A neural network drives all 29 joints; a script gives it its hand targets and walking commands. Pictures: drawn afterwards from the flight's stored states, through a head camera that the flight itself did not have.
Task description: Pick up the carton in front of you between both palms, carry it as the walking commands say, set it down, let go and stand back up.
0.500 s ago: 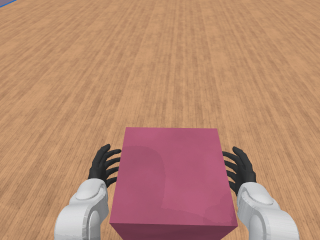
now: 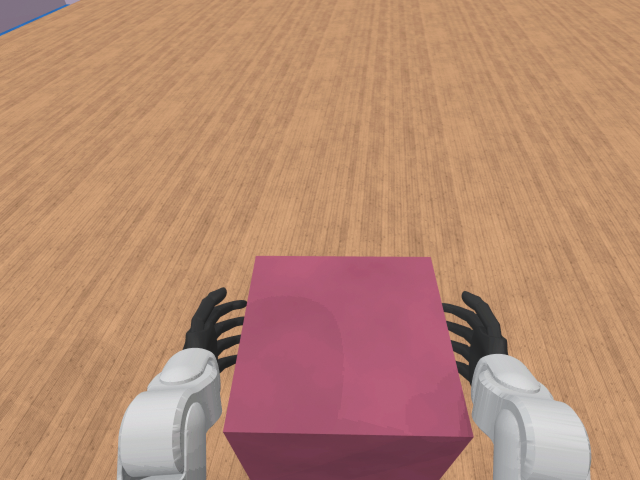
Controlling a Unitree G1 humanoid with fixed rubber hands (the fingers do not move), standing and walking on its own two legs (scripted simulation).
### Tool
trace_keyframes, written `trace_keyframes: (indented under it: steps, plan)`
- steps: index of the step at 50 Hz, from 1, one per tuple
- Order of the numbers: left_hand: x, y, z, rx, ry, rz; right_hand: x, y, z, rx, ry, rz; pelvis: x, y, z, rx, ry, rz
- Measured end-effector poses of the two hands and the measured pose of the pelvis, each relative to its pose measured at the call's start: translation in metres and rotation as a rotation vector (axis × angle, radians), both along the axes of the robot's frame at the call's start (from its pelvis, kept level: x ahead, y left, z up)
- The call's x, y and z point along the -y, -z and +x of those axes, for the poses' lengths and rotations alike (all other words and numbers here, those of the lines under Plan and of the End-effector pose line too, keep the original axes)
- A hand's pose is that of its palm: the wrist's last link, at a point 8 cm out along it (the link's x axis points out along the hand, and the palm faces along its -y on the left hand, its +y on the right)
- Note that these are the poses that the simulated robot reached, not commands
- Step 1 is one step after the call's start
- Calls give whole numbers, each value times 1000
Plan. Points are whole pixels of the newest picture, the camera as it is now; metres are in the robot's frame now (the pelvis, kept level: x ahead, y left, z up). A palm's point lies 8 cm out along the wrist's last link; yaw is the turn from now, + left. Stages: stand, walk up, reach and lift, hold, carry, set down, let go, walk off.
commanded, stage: carry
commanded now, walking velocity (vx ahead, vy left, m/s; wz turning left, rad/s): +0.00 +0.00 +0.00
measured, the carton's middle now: (341, 382) +0.25 +0.00 +0.01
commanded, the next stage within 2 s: hold in 1.74 s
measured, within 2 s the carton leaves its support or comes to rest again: neither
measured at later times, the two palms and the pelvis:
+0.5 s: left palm (200, 377) +0.23 +0.16 +0.05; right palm (461, 382) +0.24 -0.13 +0.05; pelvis -0.03 +0.01 +0.00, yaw +0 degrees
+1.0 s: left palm (196, 385) +0.23 +0.17 +0.04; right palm (452, 390) +0.24 -0.13 +0.04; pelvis -0.06 +0.02 +0.00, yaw +0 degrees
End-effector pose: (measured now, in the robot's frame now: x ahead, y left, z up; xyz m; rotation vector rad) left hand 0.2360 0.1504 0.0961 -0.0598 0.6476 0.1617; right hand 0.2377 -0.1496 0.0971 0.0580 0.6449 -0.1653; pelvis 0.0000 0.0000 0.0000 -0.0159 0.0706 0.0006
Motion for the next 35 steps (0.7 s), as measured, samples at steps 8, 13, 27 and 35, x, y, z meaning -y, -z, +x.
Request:
trace_keyframes:
  steps: [8, 13, 27, 35]
  plan:
    - [-5, 11, 4, -29, 12, 13, -6, 11, 4, -29, -9, -16, -5, 1, 1, 8, -6, 0]
    - [-8, 23, 3, -57, 17, 29, -9, 24, 5, -57, -24, -32, -8, 2, -6, 19, -8, -1]
    - [-13, 46, -2, -68, 44, 78, -15, 47, -1, -68, -63, -76, -12, 0, -31, 39, -8, 6]
    - [-14, 64, 0, -65, 57, 94, -17, 65, 0, -64, -72, -93, -14, -1, -46, 44, -7, 10]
